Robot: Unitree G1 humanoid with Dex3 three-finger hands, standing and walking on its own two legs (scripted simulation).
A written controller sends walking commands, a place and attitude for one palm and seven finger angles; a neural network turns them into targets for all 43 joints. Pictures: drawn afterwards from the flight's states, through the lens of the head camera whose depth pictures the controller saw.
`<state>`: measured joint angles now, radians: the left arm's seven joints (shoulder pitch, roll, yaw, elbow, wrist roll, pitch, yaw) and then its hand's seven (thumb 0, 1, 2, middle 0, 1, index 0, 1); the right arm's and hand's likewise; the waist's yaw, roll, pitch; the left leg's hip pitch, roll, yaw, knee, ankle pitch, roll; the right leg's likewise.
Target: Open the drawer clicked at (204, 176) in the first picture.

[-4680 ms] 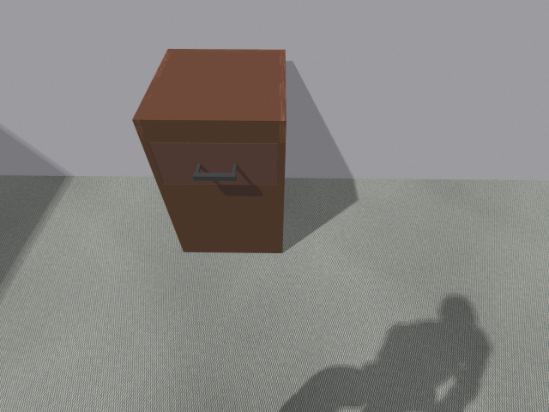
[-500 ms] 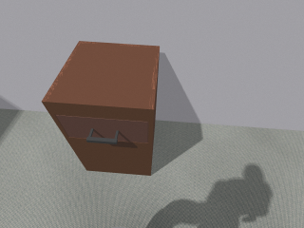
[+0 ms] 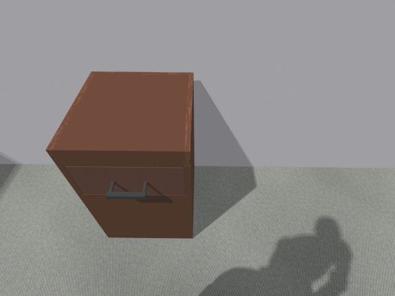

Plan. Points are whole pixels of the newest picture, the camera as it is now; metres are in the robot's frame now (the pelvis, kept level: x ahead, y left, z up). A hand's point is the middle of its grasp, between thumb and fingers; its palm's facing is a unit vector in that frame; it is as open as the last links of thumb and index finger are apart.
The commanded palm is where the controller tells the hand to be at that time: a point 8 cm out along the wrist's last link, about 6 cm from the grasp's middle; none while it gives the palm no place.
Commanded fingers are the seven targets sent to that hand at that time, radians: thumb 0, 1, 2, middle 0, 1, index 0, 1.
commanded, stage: come to a stop and stand still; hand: left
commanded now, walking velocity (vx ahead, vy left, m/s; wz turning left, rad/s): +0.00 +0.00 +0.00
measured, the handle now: (127, 190) +0.49 +0.26 -0.24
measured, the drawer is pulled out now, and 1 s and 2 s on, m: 0.00 0.00 0.00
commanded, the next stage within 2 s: look again from close up in 1.04 s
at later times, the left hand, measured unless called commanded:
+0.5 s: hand out of the picture +0.05 +0.22 -0.17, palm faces +0.01 -0.98 -0.20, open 7.3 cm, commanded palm none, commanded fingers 0.00 0.90 0.90 -0.20 -0.30 -0.20 -0.30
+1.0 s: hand out of the picture -0.04 +0.26 -0.17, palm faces +0.00 -0.98 -0.19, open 7.4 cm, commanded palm none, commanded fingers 0.00 0.90 0.90 -0.20 -0.30 -0.20 -0.30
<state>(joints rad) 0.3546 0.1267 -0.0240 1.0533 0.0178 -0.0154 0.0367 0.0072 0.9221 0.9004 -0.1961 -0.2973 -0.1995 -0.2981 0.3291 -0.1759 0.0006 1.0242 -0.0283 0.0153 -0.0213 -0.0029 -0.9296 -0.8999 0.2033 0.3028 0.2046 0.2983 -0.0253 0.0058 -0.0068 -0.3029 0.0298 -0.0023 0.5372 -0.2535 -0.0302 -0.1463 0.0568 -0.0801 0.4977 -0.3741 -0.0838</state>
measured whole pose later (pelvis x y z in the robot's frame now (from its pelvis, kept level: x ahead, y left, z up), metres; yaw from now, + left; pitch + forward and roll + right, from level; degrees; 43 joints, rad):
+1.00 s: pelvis +0.00 +0.09 +0.01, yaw -1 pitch -1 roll +0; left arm 0.39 0.17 -0.01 1.07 0.02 0.01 0.05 0.00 0.91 0.90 -0.19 -0.30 -0.20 -0.30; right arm 0.28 -0.16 0.01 1.10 -0.01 0.01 -0.02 0.00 -0.91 -0.90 0.20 0.30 0.21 0.30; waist 0.01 -0.04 0.03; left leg -0.21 -0.09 0.06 0.39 -0.18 0.10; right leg -0.07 -0.07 -0.03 0.38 -0.30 0.05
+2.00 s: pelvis -0.02 +0.06 -0.01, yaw -1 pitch +4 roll +1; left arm 0.38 0.30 -0.12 0.08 0.49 0.09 0.34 0.05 0.86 0.85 -0.20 -0.36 -0.20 -0.37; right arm 0.27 -0.28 -0.01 0.76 0.00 -0.24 -0.07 0.02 -0.92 -0.90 0.20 0.30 0.20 0.30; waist -0.03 0.09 -0.08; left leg -0.43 -0.05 0.07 0.62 -0.26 0.06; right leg -0.37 -0.02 -0.05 0.70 -0.39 -0.03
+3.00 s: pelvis +0.02 +0.03 -0.01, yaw -9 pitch +7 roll +2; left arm 0.16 0.38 -0.07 0.04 0.92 0.13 0.27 0.00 -0.34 0.37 -0.30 -1.10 -0.31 -1.10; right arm 0.13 -0.29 -0.06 0.62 0.01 0.10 -0.02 0.01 -0.91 -0.90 0.20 0.30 0.20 0.30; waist 0.02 0.07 -0.11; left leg -0.40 -0.05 -0.05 0.61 -0.33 0.01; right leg -0.36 0.07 0.06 0.66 -0.41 -0.06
